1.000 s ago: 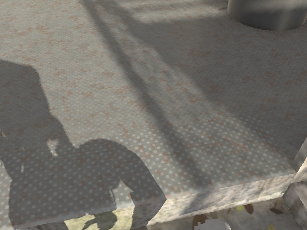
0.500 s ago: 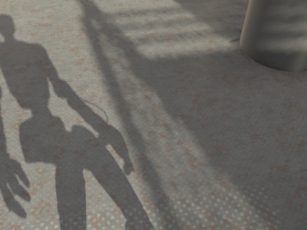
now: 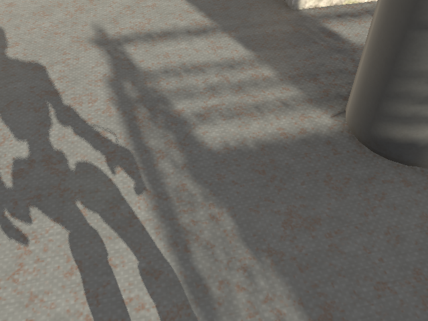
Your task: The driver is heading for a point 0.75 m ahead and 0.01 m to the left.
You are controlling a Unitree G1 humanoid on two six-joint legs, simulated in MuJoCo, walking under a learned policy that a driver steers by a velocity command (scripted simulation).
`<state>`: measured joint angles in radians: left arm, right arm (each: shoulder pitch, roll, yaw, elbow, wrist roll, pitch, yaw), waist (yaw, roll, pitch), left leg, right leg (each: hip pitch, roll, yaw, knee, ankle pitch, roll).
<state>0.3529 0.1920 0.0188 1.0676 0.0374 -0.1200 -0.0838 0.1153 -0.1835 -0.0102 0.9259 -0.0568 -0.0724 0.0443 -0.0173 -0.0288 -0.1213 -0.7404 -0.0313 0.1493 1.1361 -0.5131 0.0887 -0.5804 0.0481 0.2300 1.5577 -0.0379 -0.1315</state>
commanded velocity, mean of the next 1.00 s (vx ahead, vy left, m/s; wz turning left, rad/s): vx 0.50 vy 0.00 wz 0.13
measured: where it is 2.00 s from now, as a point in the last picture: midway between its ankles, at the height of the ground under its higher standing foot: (223, 252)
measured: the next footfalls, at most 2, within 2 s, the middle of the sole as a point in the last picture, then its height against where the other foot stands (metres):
right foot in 0.44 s outside the picture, level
left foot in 1.08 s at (189, 264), level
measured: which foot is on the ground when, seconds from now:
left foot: down 0.00-0.46, up 0.48-1.00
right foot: up 0.00-0.42, down 0.44-1.00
